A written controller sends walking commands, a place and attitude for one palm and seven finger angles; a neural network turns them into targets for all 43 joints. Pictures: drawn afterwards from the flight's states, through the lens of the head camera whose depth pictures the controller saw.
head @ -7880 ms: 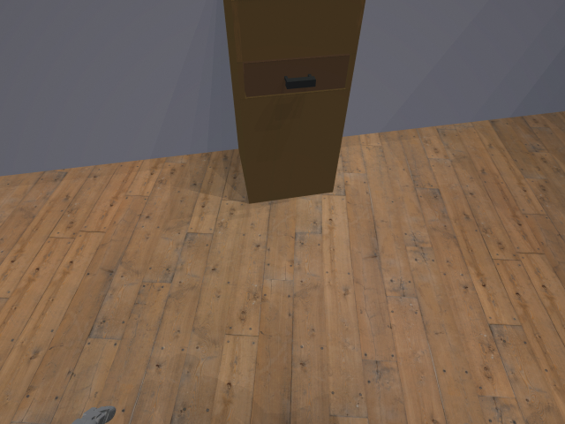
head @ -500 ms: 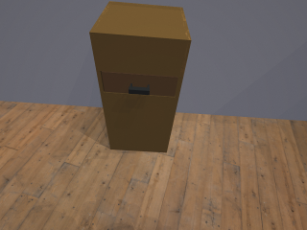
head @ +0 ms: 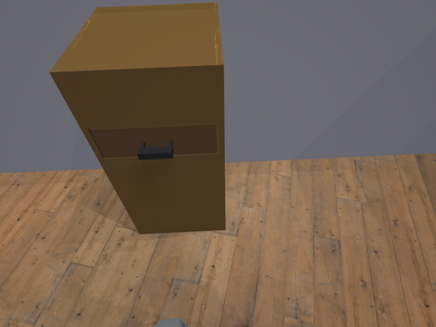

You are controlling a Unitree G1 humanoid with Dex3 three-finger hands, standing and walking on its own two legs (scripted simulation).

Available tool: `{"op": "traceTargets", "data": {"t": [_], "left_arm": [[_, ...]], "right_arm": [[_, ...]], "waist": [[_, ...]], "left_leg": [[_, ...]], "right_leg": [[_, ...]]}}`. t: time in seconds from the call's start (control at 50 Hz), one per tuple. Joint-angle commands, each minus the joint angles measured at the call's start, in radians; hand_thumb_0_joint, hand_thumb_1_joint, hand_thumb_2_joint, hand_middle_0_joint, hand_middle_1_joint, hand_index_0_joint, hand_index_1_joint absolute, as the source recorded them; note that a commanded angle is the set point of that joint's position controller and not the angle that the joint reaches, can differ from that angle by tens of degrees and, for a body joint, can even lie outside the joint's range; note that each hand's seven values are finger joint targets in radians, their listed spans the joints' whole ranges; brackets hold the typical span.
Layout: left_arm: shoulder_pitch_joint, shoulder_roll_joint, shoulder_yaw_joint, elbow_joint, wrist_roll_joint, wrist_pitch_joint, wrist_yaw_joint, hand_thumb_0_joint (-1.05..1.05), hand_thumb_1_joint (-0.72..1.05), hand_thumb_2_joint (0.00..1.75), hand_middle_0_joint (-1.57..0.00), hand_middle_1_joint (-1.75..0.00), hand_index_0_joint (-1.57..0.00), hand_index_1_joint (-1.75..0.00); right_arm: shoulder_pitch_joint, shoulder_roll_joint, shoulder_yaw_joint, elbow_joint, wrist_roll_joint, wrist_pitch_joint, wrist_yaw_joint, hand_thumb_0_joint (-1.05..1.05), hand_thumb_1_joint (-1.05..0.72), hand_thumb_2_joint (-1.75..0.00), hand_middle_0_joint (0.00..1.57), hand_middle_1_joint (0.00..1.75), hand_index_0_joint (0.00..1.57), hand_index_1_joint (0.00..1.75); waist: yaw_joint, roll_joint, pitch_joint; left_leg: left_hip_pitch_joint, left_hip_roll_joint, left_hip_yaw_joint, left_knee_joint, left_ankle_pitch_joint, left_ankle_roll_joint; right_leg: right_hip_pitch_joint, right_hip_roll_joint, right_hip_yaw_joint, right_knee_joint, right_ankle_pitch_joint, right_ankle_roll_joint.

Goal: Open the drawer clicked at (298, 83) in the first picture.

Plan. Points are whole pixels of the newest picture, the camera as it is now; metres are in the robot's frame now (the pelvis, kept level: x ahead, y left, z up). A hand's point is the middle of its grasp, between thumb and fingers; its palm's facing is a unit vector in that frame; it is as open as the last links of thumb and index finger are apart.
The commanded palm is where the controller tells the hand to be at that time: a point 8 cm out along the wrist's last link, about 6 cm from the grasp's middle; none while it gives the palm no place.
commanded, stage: take the last steps up to it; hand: left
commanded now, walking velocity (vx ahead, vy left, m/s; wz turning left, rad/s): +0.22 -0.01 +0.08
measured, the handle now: (156, 148) +0.64 +0.22 -0.12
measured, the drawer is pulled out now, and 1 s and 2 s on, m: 0.00 0.00 0.00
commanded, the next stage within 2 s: come to a stop and stand still in 0.20 s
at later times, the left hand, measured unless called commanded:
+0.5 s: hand out of the picture +0.12 +0.18 -0.18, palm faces +0.08 -0.98 -0.17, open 7.4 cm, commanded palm none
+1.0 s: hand (158, 319) +0.17 +0.14 -0.13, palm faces +0.10 -0.95 -0.31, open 7.4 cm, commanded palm none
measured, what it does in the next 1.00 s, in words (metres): walks ahead: left foot, then right foot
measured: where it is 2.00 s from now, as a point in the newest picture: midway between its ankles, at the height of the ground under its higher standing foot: outside the picture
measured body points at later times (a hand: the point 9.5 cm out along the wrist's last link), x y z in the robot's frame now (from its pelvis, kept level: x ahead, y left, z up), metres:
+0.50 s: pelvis +0.14 +0.02 +0.00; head +0.16 +0.02 +0.45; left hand +0.12 +0.23 -0.16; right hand +0.21 -0.21 -0.14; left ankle +0.16 +0.12 -0.74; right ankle +0.14 -0.11 -0.70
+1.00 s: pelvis +0.10 -0.06 +0.01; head +0.13 -0.11 +0.46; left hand +0.16 +0.19 -0.11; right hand +0.16 -0.31 -0.17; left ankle +0.05 +0.12 -0.64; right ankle +0.16 -0.14 -0.74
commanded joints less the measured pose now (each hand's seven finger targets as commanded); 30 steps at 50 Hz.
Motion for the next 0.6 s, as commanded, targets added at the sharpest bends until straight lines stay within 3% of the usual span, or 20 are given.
{"op": "traceTargets", "data": {"t": [0.0, 0.08, 0.16, 0.2, 0.22, 0.24, 0.26, 0.28, 0.3, 0.32, 0.36, 0.4, 0.44, 0.52, 0.58], "left_arm": [[0.103, 0.094, -0.001, 0.003, 0.008, -0.019, 0.002, 0.0, 0.9, 0.9, -0.2, -0.3, -0.2, -0.3], [0.138, 0.116, 0.002, 0.018, 0.008, -0.024, 0.001, 0.0, 0.9, 0.9, -0.2, -0.3, -0.2, -0.3], [0.187, 0.128, 0.005, 0.046, 0.009, -0.023, 0.002, 0.0, 0.9, 0.9, -0.2, -0.3, -0.2, -0.3], [0.188, 0.123, 0.006, 0.052, 0.006, -0.014, 0.003, 0.0, 0.9, 0.9, -0.2, -0.3, -0.2, -0.3], [0.175, 0.114, 0.005, 0.053, 0.001, -0.009, 0.001, 0.0, 0.9, 0.9, -0.2, -0.3, -0.2, -0.3], [0.19, 0.087, -0.001, 0.052, -0.003, -0.006, -0.002, 0.0, 0.9, 0.9, -0.2, -0.3, -0.2, -0.3], [0.202, 0.046, -0.007, 0.033, -0.008, -0.004, -0.007, 0.0, 0.9, 0.9, -0.2, -0.3, -0.2, -0.3], [0.177, 0.038, -0.014, 0.011, -0.006, -0.006, -0.008, 0.0, 0.9, 0.9, -0.2, -0.3, -0.2, -0.3], [0.151, 0.055, -0.013, 0.005, 0.001, 0.004, -0.003, 0.0, 0.9, 0.9, -0.2, -0.3, -0.2, -0.3], [0.15, 0.034, -0.014, 0.026, 0.003, 0.018, 0.002, 0.0, 0.9, 0.9, -0.2, -0.3, -0.2, -0.3], [0.18, 0.006, -0.019, 0.051, -0.003, 0.032, 0.006, 0.0, 0.9, 0.9, -0.2, -0.3, -0.2, -0.3], [0.201, 0.014, -0.019, 0.061, -0.007, 0.051, 0.011, 0.0, 0.9, 0.9, -0.2, -0.3, -0.2, -0.3], [0.2, 0.034, -0.011, 0.045, -0.003, 0.072, 0.013, 0.0, 0.9, 0.9, -0.2, -0.3, -0.2, -0.3], [0.148, 0.065, 0.007, -0.012, 0.005, 0.094, 0.012, 0.0, 0.9, 0.9, -0.2, -0.3, -0.2, -0.3], [0.151, 0.073, 0.016, -0.032, 0.002, 0.091, 0.012, 0.0, 0.9, 0.9, -0.2, -0.3, -0.2, -0.3]], "right_arm": [[0.064, 0.004, -0.003, -0.042, -0.007, 0.001, 0.012, 0.0, -0.9, -0.9, 0.2, 0.3, 0.2, 0.3], [-0.049, 0.003, 0.004, -0.083, -0.002, -0.01, 0.019, 0.0, -0.9, -0.9, 0.2, 0.3, 0.2, 0.3], [-0.117, 0.016, 0.013, -0.103, 0.003, -0.032, 0.021, 0.0, -0.9, -0.9, 0.2, 0.3, 0.2, 0.3], [-0.071, 0.009, 0.013, -0.088, 0.002, -0.04, 0.016, 0.0, -0.9, -0.9, 0.2, 0.3, 0.2, 0.3], [-0.018, -0.005, 0.013, -0.066, 0.0, -0.048, 0.013, 0.0, -0.9, -0.9, 0.2, 0.3, 0.2, 0.3], [0.053, -0.045, 0.005, -0.04, -0.003, -0.056, 0.006, 0.0, -0.9, -0.9, 0.2, 0.3, 0.2, 0.3], [0.14, -0.129, -0.013, -0.026, -0.01, -0.061, -0.005, 0.0, -0.9, -0.9, 0.2, 0.3, 0.2, 0.3], [0.181, -0.172, -0.019, -0.016, -0.005, -0.048, -0.012, 0.0, -0.9, -0.9, 0.2, 0.3, 0.2, 0.3], [0.133, -0.156, -0.009, -0.031, 0.0, -0.036, -0.02, 0.0, -0.9, -0.9, 0.2, 0.3, 0.2, 0.3], [0.049, -0.099, 0.009, -0.041, 0.0, -0.039, -0.029, 0.0, -0.9, -0.9, 0.2, 0.3, 0.2, 0.3], [-0.056, -0.05, 0.025, -0.067, 0.001, -0.039, -0.041, 0.0, -0.9, -0.9, 0.2, 0.3, 0.2, 0.3], [-0.083, -0.067, 0.022, -0.062, 0.007, -0.032, -0.047, 0.0, -0.9, -0.9, 0.2, 0.3, 0.2, 0.3], [-0.083, -0.104, 0.008, -0.068, 0.01, -0.019, -0.049, 0.0, -0.9, -0.9, 0.2, 0.3, 0.2, 0.3], [-0.087, -0.145, -0.02, -0.076, 0.003, 0.006, -0.048, 0.0, -0.9, -0.9, 0.2, 0.3, 0.2, 0.3], [-0.133, -0.151, -0.032, -0.088, -0.003, 0.021, -0.041, 0.0, -0.9, -0.9, 0.2, 0.3, 0.2, 0.3]], "waist": [[-0.001, -0.148, 0.025], [0.024, -0.121, 0.038], [0.051, -0.115, 0.023], [0.026, -0.104, 0.013], [0.003, -0.074, -0.013], [-0.02, 0.006, -0.057], [-0.044, 0.17, -0.103], [-0.049, 0.24, -0.105], [-0.031, 0.145, -0.049], [0.0, 0.124, -0.015], [0.038, 0.056, -0.005], [0.046, 0.039, -0.038], [0.037, 0.05, -0.082], [0.028, 0.106, -0.076], [0.049, 0.151, -0.067]], "left_leg": [[-0.028, 0.029, -0.01, -0.109, 0.071, -0.02], [-0.062, 0.028, 0.009, -0.316, 0.067, -0.032], [0.02, -0.003, 0.035, -0.493, 0.052, -0.023], [0.156, -0.025, 0.053, -0.602, 0.108, -0.011], [0.262, -0.045, 0.065, -0.677, 0.158, -0.009], [0.407, 0.001, 0.0, -0.729, 0.219, 0.014], [0.536, 0.188, -0.244, -0.796, 0.299, 0.102], [0.553, 0.326, -0.397, -0.89, 0.381, 0.2], [0.441, 0.33, -0.375, -0.905, 0.369, 0.218], [0.342, 0.283, -0.299, -0.92, 0.475, 0.191], [0.26, 0.226, -0.159, -0.893, 0.689, 0.16], [0.292, 0.203, -0.092, -0.864, 0.799, 0.149], [0.337, 0.209, -0.082, -0.846, 0.805, 0.155], [0.333, 0.232, -0.086, -0.819, 0.793, 0.169], [0.308, 0.203, -0.059, -0.77, 0.695, 0.133]], "right_leg": [[-0.041, -0.248, 0.198, -0.346, -0.004, -0.07], [0.058, -0.268, 0.2, -0.334, 0.074, -0.106], [0.122, -0.28, 0.201, -0.263, 0.201, -0.103], [0.079, -0.253, 0.183, -0.199, 0.16, -0.079], [0.048, -0.209, 0.14, -0.124, 0.149, -0.052], [-0.022, -0.152, 0.102, 0.028, 0.141, -0.016], [-0.176, -0.053, 0.024, 0.243, -0.06, 0.037], [-0.28, -0.002, 0.023, 0.457, -0.388, 0.056], [-0.266, -0.046, 0.1, 0.525, -0.387, 0.047], [-0.224, -0.081, 0.136, 0.511, -0.325, 0.061], [-0.112, -0.1, 0.156, 0.405, -0.256, 0.086], [-0.066, -0.089, 0.14, 0.318, -0.212, 0.1], [-0.069, -0.072, 0.12, 0.292, -0.185, 0.103], [-0.103, -0.057, 0.117, 0.324, -0.206, 0.092], [-0.054, -0.054, 0.114, 0.204, -0.128, 0.083]]}}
